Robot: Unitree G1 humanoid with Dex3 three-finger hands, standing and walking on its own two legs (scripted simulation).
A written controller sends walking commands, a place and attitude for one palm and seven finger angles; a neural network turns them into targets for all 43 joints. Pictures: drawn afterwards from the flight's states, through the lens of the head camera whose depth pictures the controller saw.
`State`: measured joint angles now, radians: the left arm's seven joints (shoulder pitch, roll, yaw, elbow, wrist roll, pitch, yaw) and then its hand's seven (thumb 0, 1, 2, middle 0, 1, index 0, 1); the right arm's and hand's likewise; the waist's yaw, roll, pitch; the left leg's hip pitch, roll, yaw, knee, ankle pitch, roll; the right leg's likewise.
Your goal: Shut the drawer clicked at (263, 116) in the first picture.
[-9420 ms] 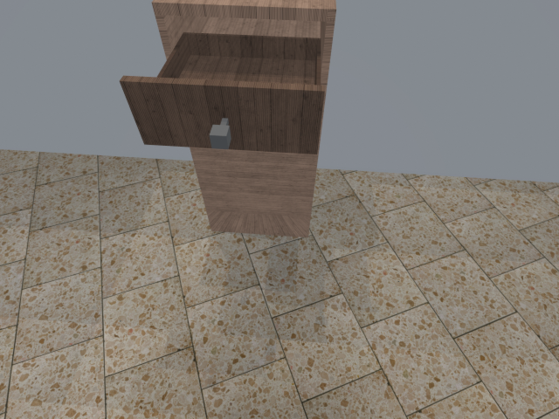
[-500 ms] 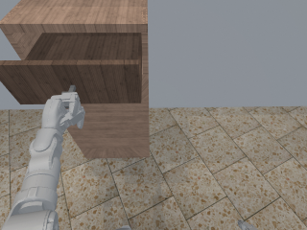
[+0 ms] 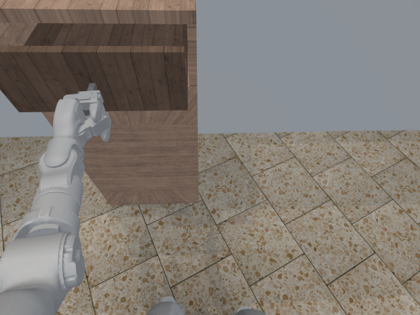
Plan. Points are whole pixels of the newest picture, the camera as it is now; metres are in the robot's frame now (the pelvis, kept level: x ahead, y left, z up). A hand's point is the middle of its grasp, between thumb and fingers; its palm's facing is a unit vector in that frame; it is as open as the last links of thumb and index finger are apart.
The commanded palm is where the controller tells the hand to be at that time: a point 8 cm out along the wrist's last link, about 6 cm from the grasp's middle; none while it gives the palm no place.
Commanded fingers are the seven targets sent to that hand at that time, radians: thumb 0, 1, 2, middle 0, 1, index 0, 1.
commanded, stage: push the drawer shut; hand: left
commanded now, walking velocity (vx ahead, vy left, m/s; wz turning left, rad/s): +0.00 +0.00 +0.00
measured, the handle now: (89, 97) +0.52 +0.24 +0.10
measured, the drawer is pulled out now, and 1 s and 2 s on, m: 0.09 0.00 0.00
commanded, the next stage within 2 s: pull the fist back off the drawer in 1.14 s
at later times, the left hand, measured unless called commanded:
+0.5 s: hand (111, 97) +0.52 +0.19 +0.10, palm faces +0.04 -1.00 -0.02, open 3.4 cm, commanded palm +0.51 +0.24 +0.10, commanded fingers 0.00 0.90 0.90 -1.40 -1.60 -1.40 -1.60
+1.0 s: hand (113, 86) +0.55 +0.19 +0.10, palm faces +0.02 -1.00 +0.00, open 3.5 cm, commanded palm +0.56 +0.24 +0.10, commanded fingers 0.00 0.90 0.90 -1.40 -1.60 -1.40 -1.60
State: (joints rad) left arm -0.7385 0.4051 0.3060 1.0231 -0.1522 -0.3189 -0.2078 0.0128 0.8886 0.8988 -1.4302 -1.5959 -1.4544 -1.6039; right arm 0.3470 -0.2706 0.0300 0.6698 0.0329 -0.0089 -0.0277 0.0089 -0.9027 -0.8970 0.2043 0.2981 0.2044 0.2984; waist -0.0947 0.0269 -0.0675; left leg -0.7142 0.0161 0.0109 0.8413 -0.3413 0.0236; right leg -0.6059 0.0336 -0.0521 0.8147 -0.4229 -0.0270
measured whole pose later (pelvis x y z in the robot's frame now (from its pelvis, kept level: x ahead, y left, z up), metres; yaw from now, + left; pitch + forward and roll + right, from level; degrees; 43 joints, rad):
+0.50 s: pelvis +0.01 +0.00 -0.01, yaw -1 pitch +17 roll -3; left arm -0.94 0.53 0.39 1.20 -0.09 -0.31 -0.22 0.01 0.90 0.90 -1.41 -1.60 -1.45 -1.60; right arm 0.40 -0.28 0.03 0.67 0.01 0.03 -0.01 0.01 -0.90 -0.90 0.20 0.30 0.20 0.30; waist -0.16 0.03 -0.08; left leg -0.83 0.04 0.01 0.89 -0.37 0.02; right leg -0.72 0.05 -0.05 0.84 -0.43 -0.03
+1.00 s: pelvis +0.00 +0.01 -0.02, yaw -1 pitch +21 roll -4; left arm -1.14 0.64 0.42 1.36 -0.01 -0.28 -0.23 0.01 0.89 0.90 -1.45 -1.60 -1.51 -1.60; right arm 0.44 -0.28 0.06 0.64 -0.01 0.05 -0.01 0.00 -0.90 -0.90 0.21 0.30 0.21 0.30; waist -0.23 0.04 -0.09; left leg -0.95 0.04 -0.01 0.95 -0.37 0.03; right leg -0.81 0.06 -0.07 0.87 -0.43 -0.02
